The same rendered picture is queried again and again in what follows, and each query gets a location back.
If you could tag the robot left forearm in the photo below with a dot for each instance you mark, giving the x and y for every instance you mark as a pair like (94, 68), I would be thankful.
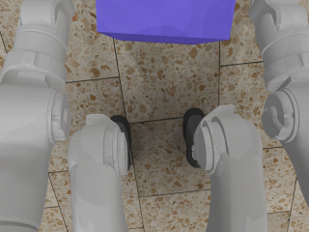
(40, 45)

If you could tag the robot right forearm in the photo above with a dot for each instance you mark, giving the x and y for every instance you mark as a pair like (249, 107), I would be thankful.
(282, 34)

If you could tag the left robot shin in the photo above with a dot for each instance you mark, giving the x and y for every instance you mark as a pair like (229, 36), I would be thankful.
(91, 119)

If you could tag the right robot upper arm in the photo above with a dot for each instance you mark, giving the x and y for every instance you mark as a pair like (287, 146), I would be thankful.
(286, 119)

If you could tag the left robot upper arm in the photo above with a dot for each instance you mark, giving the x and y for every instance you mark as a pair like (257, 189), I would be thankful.
(32, 120)

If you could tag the carton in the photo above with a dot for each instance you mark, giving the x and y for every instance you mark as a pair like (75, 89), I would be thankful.
(166, 21)

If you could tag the robot right foot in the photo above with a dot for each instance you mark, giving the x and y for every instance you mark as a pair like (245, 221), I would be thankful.
(191, 119)

